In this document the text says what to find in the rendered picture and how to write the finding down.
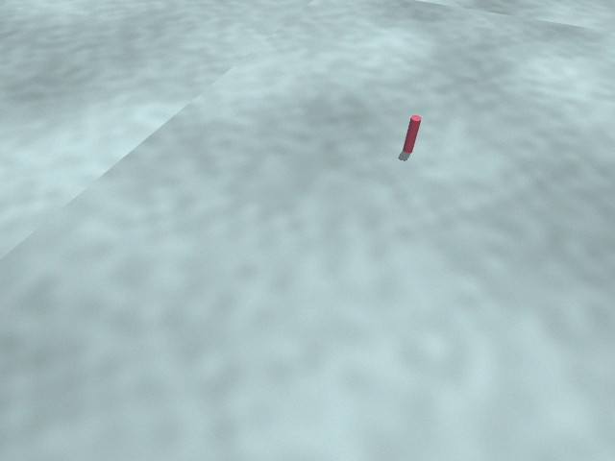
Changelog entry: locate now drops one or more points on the can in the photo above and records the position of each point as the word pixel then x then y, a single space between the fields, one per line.
pixel 412 133

